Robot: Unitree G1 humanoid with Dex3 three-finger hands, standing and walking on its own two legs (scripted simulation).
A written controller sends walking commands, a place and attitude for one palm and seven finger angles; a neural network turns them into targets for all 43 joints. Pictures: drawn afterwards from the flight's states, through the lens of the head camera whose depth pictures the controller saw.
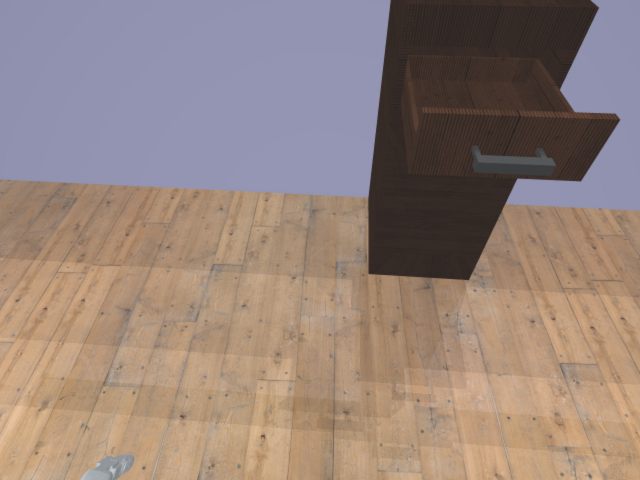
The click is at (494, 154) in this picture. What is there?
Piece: drawer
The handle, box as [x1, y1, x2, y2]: [471, 145, 555, 175]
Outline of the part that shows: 471,149 474,157 474,161 472,164 475,172 550,175 555,166 552,159 546,157 542,148 536,149 536,157 481,155 477,146 473,145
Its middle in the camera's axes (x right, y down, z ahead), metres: +0.35 -0.15 +0.72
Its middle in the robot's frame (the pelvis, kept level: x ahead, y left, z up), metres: +0.66 -0.32 +0.03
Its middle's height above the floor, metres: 0.80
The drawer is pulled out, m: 0.28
